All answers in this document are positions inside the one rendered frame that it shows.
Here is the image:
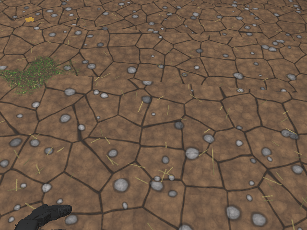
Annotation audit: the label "left robot hand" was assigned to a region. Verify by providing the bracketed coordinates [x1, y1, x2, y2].
[14, 204, 72, 230]

